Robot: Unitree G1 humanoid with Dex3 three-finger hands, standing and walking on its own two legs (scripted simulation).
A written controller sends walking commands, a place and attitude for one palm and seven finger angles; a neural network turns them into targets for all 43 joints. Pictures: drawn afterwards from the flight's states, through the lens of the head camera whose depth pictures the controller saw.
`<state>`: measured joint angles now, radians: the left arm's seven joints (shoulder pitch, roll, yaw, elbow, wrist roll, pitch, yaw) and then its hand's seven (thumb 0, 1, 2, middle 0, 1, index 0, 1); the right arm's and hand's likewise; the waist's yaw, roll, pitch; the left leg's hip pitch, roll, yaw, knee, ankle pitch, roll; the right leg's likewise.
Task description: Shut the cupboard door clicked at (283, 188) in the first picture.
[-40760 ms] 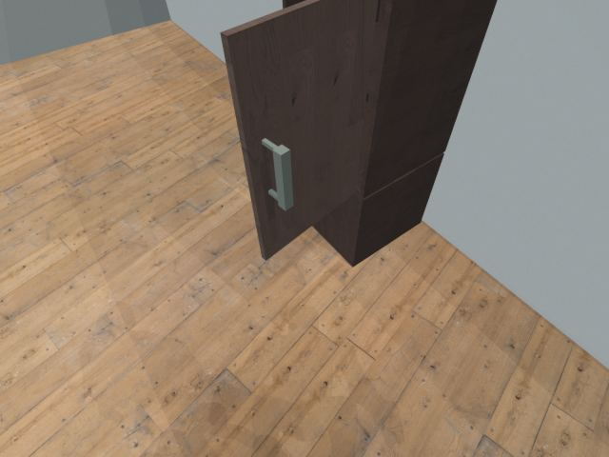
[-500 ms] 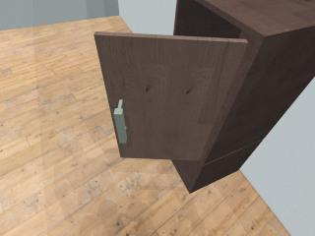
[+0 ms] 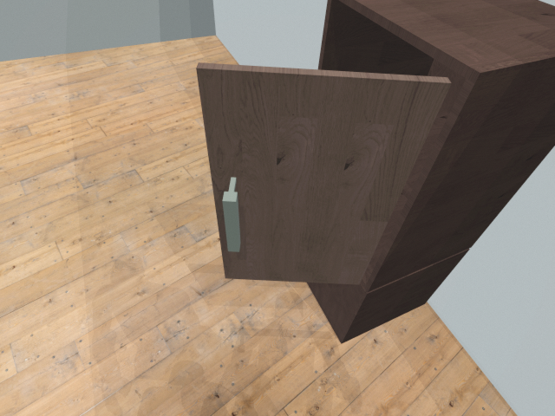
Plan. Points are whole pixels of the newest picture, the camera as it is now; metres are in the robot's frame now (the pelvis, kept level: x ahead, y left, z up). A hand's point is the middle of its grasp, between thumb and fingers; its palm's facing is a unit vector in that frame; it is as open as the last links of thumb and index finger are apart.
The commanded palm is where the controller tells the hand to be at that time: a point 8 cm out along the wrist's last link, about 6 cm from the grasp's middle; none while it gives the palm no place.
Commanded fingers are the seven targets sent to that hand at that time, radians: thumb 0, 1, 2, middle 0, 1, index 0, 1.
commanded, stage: come to a stop and stand still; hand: left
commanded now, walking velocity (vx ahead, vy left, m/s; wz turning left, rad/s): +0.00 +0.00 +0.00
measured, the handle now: (233, 215) +0.49 +0.12 -0.04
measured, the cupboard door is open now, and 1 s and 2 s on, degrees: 64 64 64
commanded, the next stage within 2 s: look again from close up in 0.10 s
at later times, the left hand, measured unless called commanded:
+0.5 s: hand out of the picture -0.11 +0.17 -0.18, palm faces +0.06 -0.98 -0.17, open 7.4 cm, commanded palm none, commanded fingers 0.00 0.90 0.90 -0.20 -0.30 -0.20 -0.30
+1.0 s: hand out of the picture -0.06 +0.31 -0.20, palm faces +0.00 -0.98 -0.22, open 7.4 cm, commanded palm none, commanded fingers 0.00 0.90 0.90 -0.20 -0.30 -0.20 -0.30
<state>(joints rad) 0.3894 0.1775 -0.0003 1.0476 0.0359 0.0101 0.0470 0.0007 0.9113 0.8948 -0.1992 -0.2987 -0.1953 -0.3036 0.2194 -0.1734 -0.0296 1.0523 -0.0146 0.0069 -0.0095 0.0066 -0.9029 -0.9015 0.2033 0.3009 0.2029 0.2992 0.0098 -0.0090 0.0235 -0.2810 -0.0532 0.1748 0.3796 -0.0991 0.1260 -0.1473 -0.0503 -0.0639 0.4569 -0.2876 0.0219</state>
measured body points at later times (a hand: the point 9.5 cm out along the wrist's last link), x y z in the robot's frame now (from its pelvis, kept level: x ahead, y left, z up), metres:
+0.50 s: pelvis -0.03 +0.02 +0.00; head -0.03 +0.03 +0.45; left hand -0.12 +0.22 -0.16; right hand -0.02 -0.22 -0.15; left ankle +0.08 +0.03 -0.73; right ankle -0.03 -0.14 -0.74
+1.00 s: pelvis -0.09 +0.11 -0.02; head -0.08 +0.14 +0.43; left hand -0.06 +0.37 -0.19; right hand -0.08 -0.15 -0.14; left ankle -0.05 +0.20 -0.74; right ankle -0.09 -0.07 -0.70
